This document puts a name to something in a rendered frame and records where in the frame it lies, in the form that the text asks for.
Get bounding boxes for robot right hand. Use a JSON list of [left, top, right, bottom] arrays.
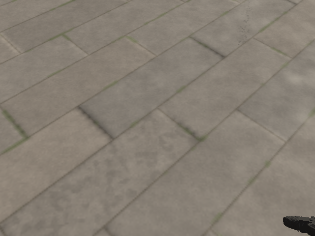
[[283, 216, 315, 236]]

